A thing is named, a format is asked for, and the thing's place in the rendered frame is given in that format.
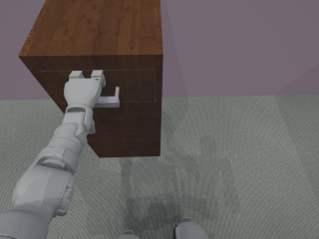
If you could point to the left robot hand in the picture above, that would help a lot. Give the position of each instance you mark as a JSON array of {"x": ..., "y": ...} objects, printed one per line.
[{"x": 84, "y": 91}]

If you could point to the handle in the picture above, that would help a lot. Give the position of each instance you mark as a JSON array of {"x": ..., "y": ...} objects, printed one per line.
[{"x": 109, "y": 102}]

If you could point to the robot left shin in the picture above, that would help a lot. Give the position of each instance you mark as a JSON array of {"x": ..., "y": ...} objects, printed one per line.
[{"x": 129, "y": 232}]

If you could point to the drawer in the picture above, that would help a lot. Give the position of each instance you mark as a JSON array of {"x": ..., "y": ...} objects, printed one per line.
[{"x": 136, "y": 85}]

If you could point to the robot left forearm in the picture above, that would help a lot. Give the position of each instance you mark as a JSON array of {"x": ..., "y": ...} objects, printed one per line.
[{"x": 66, "y": 145}]

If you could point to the robot left upper arm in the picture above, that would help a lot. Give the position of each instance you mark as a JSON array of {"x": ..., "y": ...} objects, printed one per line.
[{"x": 45, "y": 193}]

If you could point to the cabinet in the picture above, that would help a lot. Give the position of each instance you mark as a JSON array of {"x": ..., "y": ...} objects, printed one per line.
[{"x": 103, "y": 35}]

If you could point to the robot shin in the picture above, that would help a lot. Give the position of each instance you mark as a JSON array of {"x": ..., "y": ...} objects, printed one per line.
[
  {"x": 129, "y": 232},
  {"x": 185, "y": 219}
]

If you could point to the robot right shin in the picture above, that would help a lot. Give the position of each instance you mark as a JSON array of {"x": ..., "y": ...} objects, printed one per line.
[{"x": 185, "y": 219}]

